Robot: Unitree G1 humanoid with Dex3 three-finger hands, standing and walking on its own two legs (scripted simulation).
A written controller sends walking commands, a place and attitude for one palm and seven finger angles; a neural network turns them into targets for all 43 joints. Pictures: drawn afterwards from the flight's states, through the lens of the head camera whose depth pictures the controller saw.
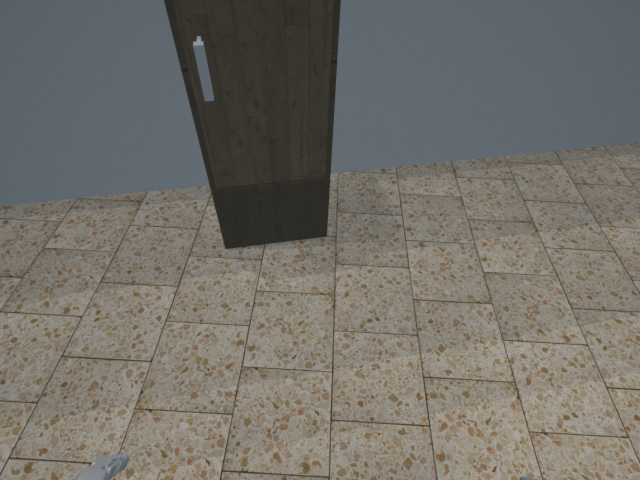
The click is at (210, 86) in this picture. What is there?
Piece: cupboard door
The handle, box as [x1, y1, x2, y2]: [193, 36, 213, 100]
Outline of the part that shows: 197,36 197,40 193,42 193,48 204,99 213,100 213,94 203,42 200,36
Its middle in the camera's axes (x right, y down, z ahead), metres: -0.30 -0.44 +1.00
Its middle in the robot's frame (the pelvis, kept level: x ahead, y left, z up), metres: +1.03 +0.36 +0.01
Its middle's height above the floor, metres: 0.78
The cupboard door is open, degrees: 0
